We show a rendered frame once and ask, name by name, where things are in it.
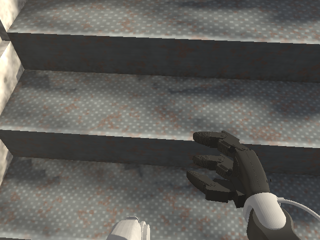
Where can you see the left robot thigh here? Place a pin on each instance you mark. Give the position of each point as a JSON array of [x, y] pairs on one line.
[[130, 229]]

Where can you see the left robot shin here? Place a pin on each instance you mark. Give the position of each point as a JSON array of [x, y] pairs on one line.
[[130, 218]]

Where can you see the right robot hand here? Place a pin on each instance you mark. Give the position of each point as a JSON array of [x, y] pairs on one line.
[[245, 174]]

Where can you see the robot right forearm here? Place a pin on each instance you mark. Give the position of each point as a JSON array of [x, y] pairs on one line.
[[266, 220]]

